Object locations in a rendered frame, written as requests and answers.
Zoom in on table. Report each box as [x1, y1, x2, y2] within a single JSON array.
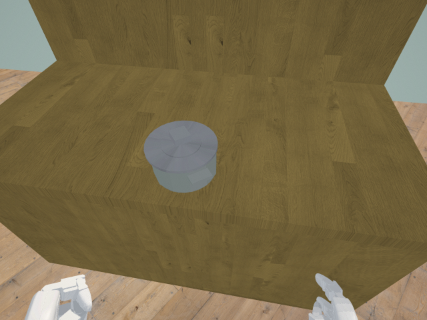
[[0, 0, 427, 310]]

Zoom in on left robot hand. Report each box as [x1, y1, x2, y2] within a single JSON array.
[[25, 275, 92, 320]]

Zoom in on right robot hand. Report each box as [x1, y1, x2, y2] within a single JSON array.
[[309, 273, 358, 320]]

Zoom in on pot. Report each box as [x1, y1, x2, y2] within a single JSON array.
[[152, 155, 216, 193]]

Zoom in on lid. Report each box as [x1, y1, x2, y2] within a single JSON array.
[[143, 121, 218, 174]]

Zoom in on knob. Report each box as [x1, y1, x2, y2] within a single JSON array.
[[169, 126, 191, 147]]

